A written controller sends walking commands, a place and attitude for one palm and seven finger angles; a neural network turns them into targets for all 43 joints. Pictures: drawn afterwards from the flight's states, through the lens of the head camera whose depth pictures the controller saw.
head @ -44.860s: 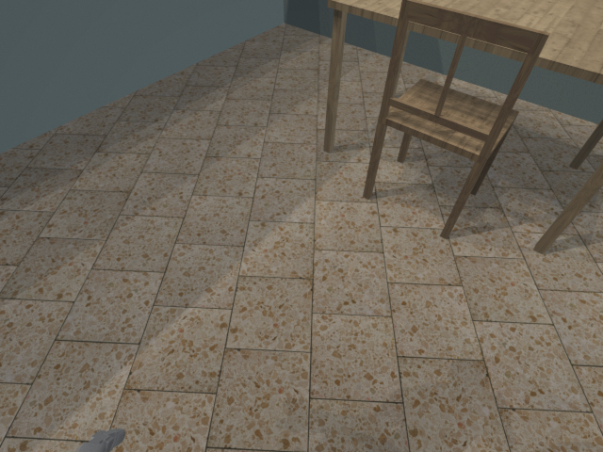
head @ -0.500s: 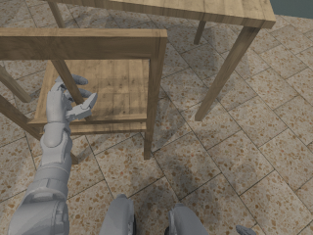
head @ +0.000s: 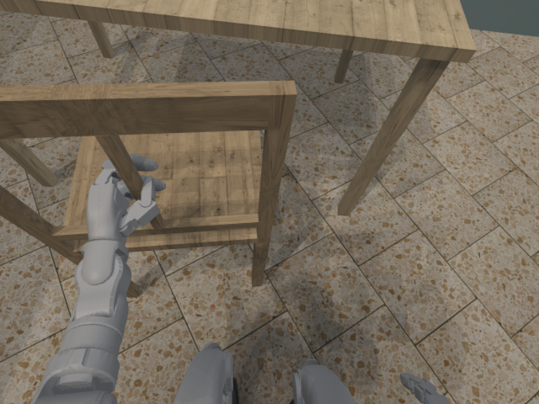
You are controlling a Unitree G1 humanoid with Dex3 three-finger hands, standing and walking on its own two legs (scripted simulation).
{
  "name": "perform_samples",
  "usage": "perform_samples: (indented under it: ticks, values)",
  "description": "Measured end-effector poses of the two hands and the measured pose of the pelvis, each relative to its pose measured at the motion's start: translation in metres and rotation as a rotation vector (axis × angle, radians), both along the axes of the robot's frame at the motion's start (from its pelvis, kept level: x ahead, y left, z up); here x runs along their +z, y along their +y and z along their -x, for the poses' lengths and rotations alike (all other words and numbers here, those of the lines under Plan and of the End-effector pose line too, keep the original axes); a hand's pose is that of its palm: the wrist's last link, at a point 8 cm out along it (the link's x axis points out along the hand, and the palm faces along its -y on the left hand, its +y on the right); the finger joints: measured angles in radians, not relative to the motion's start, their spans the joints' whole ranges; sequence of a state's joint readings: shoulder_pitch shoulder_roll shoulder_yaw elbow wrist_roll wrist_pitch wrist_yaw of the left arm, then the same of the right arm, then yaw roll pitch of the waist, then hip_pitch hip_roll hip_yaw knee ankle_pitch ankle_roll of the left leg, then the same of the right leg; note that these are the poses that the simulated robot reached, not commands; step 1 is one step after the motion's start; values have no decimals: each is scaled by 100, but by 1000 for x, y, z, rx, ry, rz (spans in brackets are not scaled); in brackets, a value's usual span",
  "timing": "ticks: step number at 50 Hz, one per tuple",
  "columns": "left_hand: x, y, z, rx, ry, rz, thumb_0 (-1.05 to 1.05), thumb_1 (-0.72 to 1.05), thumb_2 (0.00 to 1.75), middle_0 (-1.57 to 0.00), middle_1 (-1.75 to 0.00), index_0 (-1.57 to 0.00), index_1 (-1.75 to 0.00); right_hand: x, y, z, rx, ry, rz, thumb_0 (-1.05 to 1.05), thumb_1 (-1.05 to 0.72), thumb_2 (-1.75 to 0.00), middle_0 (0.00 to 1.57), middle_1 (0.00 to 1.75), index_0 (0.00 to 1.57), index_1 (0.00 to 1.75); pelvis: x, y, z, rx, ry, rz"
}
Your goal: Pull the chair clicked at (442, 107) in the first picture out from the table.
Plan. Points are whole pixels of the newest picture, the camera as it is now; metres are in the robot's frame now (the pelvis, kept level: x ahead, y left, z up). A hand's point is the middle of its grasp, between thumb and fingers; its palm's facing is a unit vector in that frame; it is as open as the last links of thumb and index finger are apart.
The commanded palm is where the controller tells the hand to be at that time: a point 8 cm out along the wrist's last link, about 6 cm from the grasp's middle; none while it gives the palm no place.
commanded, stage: hook a spindle and tug to test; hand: left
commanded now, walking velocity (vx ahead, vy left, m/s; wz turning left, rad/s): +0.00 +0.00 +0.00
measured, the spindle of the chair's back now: (137, 188) +0.43 +0.20 +0.01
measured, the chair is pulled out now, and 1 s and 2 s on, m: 0.16 0.26 0.33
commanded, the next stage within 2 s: step backward, pulling the chair out in 0.20 s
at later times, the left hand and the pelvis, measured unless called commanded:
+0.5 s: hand (153, 217) +0.37 +0.17 +0.03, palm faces +0.13 -0.98 -0.13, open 5.1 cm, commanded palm +0.35 +0.21 +0.02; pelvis +0.02 +0.00 +0.06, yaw +1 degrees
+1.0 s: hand (161, 264) +0.30 +0.14 +0.03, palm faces +0.04 -0.99 -0.15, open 4.8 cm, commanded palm +0.28 +0.20 +0.03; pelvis -0.04 +0.00 +0.10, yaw +0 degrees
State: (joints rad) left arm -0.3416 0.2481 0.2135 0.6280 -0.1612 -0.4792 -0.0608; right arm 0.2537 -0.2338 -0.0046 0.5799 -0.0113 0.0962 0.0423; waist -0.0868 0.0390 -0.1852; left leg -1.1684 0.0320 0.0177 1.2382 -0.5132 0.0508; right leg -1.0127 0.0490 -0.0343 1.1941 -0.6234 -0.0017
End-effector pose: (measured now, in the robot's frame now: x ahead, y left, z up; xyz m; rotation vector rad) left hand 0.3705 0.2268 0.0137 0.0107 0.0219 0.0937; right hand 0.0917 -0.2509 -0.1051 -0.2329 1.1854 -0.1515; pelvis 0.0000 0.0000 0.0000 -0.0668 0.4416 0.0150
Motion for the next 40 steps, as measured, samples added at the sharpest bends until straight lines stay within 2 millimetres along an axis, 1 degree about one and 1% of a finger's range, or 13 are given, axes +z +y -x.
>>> perform_samples:
  ticks: [10, 16, 18, 20, 22, 26, 31, 35, 40]
  values:
    - [1, -5, 16, -3, 16, 7, 2, 81, 81, -40, -142, -42, -145, 4, 4, -24, 19, -54, -15, 0, -91, -89, 20, 30, 20, 30, 3, 0, -7, -1, -6, -5]
    - [1, -8, 27, -1, 7, 0, 2, 80, 82, -41, -142, -42, -145, 3, 5, -33, 45, -77, -16, 0, -91, -89, 20, 30, 20, 30, 2, -2, -6, 6, -10, -7]
    - [7, -8, 27, 4, 61, -51, 2, 79, 82, -42, -140, -41, -145, 7, 7, -34, 19, -62, -15, 0, -91, -89, 20, 30, 20, 30, 9, -2, -4, 14, -60, -16]
    - [17, -8, 26, 7, 160, -109, 3, 79, 83, -42, -136, -41, -145, 20, 11, -33, -8, -61, -16, 0, -91, -89, 20, 30, 20, 30, 24, -2, -7, 22, -108, -23]
    - [23, -9, 27, 26, 259, -112, 3, 78, 83, -39, -129, -42, -145, 36, 15, -33, -31, -68, -24, 0, -91, -89, 20, 30, 20, 30, 41, -1, -12, 21, -128, -28]
    - [31, -13, 28, 63, 379, -74, 4, 78, 83, -35, -116, -45, -145, 62, 17, -29, -45, -60, -15, 0, -91, -89, 20, 30, 20, 30, 67, 0, -18, 11, -165, -32]
    - [35, -15, 27, 26, 455, -92, 5, 78, 83, -34, -115, -48, -145, 86, 6, -19, -56, -41, 46, 0, -90, -89, 20, 30, 20, 30, 86, 2, -14, 16, -217, -23]
    - [36, -17, 31, -2, 471, -101, 4, 79, 82, -33, -116, -49, -145, 96, -6, -6, -77, -41, 84, 0, -90, -89, 20, 30, 20, 30, 91, 3, -7, 12, -250, -27]
    - [37, -21, 44, -10, 476, -99, 4, 79, 82, -32, -116, -49, -145, 97, -11, 13, -99, -30, 89, 0, -91, -89, 20, 30, 20, 30, 96, 4, 6, -3, -277, -26]
